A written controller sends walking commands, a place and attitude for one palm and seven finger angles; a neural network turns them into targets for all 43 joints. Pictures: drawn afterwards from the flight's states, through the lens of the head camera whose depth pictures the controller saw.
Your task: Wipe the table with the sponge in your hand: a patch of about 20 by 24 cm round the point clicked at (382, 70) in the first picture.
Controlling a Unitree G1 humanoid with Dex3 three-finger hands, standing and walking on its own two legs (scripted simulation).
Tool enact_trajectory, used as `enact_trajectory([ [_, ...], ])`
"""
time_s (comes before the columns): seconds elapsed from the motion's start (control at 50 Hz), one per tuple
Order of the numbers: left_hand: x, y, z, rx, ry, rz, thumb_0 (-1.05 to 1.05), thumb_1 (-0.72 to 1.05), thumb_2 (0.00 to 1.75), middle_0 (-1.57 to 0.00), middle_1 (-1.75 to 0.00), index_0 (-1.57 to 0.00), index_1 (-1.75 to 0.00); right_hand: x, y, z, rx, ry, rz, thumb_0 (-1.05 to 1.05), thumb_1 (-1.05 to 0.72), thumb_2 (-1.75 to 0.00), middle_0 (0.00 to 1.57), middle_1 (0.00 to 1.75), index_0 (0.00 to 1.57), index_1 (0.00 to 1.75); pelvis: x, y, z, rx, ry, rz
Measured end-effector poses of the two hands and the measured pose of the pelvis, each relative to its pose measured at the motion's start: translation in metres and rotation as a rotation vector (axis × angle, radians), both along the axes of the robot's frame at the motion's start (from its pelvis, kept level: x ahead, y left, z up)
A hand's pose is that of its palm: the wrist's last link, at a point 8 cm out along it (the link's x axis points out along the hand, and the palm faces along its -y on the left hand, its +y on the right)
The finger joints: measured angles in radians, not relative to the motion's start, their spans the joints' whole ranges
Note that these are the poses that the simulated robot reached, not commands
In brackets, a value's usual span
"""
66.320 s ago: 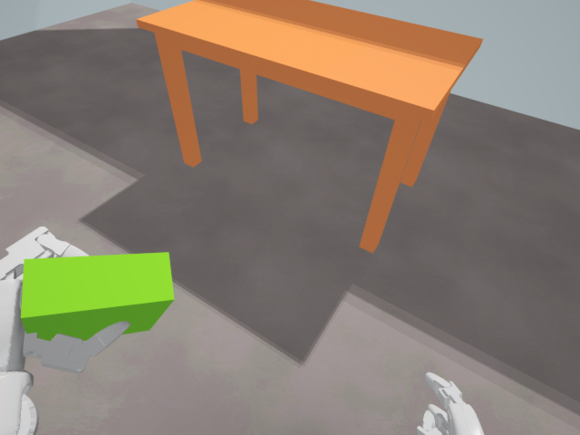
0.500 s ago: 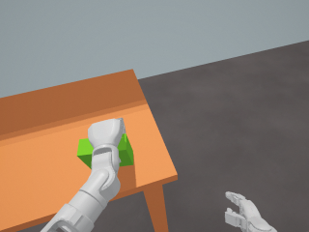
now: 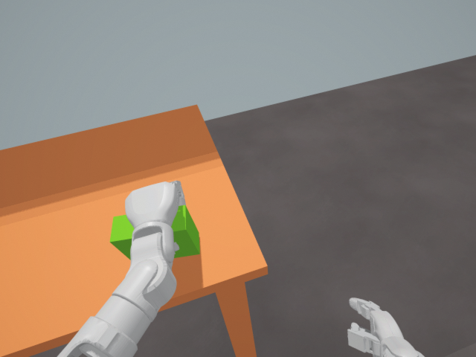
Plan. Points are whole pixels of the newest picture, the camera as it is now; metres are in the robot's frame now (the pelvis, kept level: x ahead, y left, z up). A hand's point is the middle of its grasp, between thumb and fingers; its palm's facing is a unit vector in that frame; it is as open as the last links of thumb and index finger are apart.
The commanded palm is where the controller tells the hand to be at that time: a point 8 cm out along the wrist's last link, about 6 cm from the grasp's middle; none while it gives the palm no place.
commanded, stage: slide back across to the middle lane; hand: left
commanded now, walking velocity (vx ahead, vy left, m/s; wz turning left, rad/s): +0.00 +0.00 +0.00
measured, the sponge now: (162, 240) +0.33 +0.19 +0.02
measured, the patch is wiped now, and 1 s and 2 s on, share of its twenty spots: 1.00 1.00 1.00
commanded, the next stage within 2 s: wipe forward along the middle lane in 0.54 s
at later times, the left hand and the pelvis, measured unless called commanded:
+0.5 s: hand (139, 235) +0.29 +0.20 +0.08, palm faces +0.05 -0.11 -0.99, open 9.1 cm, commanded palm +0.26 +0.22 +0.13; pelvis -0.01 +0.00 +0.00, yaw -1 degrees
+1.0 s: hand (126, 229) +0.31 +0.24 +0.08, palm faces -0.03 -0.09 -1.00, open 9.2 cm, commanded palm +0.29 +0.25 +0.12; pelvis -0.01 +0.00 +0.00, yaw +0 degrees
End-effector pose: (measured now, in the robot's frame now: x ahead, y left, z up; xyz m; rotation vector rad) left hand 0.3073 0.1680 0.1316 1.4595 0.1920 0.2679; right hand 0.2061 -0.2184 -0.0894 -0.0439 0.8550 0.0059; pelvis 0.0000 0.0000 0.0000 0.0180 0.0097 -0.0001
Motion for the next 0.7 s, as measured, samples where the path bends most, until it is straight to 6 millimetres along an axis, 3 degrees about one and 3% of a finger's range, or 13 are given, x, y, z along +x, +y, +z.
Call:
enact_trajectory([
  [0.16, -0.015, 0.006, 0.004, -0.027, -0.021, -0.019, 0.01, -0.45, 1.04, -0.75, -1.53, -0.84, -1.51, -0.004, -0.003, 0.003, 0.001, -0.022, -0.021, 0.01, -0.91, -0.9, 0.2, 0.3, 0.2, 0.3, 0.0, 0.002, 0.002, 0.0, -0.021, -0.017],
  [0.4, -0.033, 0.027, 0.007, -0.041, -0.009, 0.015, 0.0, -0.47, 1.05, -0.77, -1.51, -0.86, -1.5, 0.006, -0.001, 0.013, -0.02, -0.07, -0.005, 0.01, -0.91, -0.9, 0.2, 0.3, 0.2, 0.3, -0.004, 0.0, 0.004, 0.0, -0.037, -0.019],
  [0.7, -0.038, 0.057, 0.004, -0.016, 0.045, 0.063, 0.0, -0.48, 1.05, -0.79, -1.49, -0.88, -1.48, 0.001, -0.006, 0.01, -0.056, -0.068, -0.011, 0.01, -0.91, -0.9, 0.2, 0.3, 0.2, 0.3, -0.005, -0.002, 0.005, -0.003, -0.035, -0.015],
])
